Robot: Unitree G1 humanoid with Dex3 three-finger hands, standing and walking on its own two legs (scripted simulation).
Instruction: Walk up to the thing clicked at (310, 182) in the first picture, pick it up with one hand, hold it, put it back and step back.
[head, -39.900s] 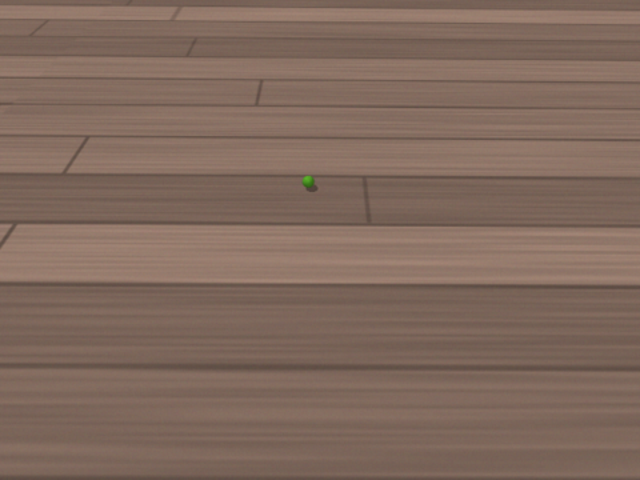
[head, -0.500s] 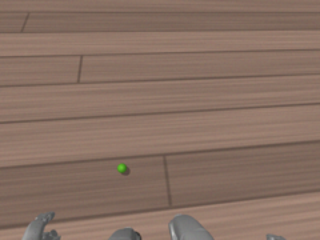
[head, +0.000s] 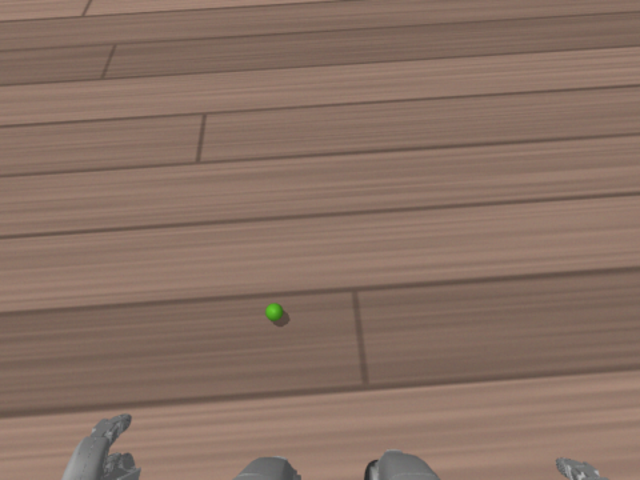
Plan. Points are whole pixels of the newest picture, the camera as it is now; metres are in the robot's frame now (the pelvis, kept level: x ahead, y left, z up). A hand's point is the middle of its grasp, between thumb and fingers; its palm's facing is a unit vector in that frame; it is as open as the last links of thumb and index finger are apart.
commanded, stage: step back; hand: left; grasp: from above
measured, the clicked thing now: (274, 311) +0.61 +0.19 -0.73
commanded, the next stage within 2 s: none
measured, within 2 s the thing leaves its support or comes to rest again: neither
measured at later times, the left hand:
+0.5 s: hand out of the picture -0.08 +0.24 -0.14, palm faces -0.06 -0.91 -0.41, open 7.4 cm
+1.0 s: hand out of the picture -0.21 +0.26 -0.15, palm faces +0.01 -0.92 -0.38, open 7.4 cm
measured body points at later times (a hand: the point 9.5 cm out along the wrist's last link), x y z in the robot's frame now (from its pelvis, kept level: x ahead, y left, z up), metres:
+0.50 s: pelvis -0.16 -0.02 -0.01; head -0.10 -0.04 +0.44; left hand -0.08 +0.29 -0.12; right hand -0.04 -0.35 -0.13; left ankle -0.07 +0.12 -0.69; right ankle -0.16 -0.14 -0.73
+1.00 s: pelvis -0.33 -0.01 +0.00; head -0.27 +0.01 +0.45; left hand -0.21 +0.31 -0.12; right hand -0.22 -0.32 -0.11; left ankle -0.27 +0.11 -0.73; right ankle -0.36 -0.15 -0.65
